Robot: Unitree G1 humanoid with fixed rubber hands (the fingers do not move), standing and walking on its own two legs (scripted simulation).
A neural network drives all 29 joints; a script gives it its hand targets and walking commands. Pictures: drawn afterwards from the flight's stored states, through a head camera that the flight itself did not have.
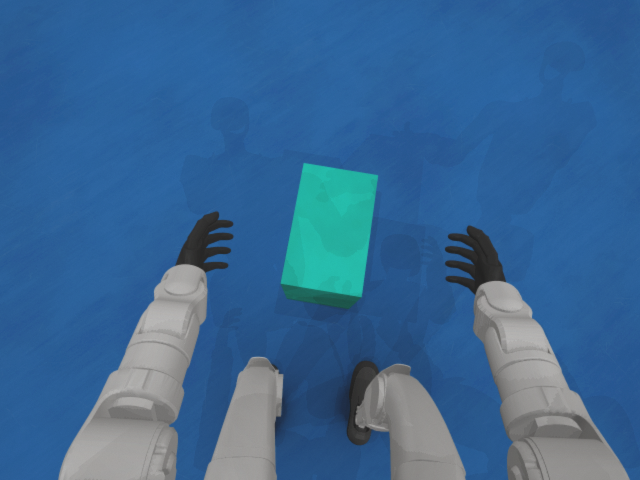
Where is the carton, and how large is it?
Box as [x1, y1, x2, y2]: [281, 163, 377, 308]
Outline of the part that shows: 304,163 282,273 281,285 287,298 348,308 361,296 377,175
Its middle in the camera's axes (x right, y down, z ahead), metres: +0.02 +0.00 +1.00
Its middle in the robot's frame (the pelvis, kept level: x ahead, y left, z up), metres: +0.51 +0.00 -0.56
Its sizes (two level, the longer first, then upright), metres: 0.286 0.175 0.272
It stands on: the floor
